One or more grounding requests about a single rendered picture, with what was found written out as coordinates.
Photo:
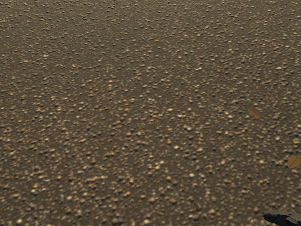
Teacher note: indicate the robot right hand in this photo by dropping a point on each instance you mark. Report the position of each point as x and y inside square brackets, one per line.
[283, 218]

